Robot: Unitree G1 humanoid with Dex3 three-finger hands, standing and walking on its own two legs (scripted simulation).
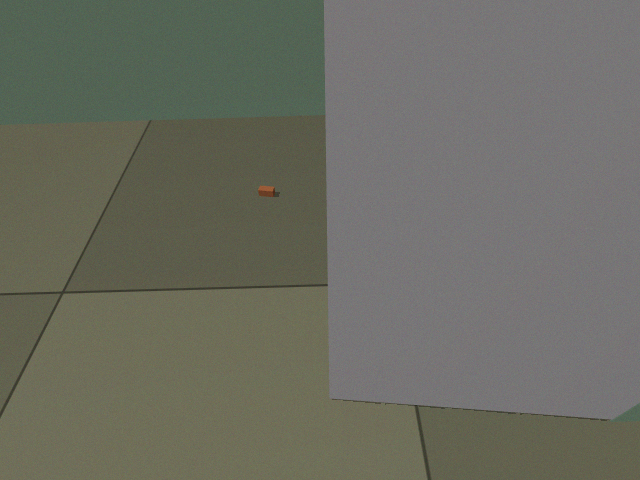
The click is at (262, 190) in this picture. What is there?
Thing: small brick
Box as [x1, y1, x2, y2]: [258, 186, 274, 196]
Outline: 259,187 259,195 273,196 274,187
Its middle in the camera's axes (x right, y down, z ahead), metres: -0.26 -0.24 +1.89
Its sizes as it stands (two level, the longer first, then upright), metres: 0.072 0.036 0.036
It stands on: the floor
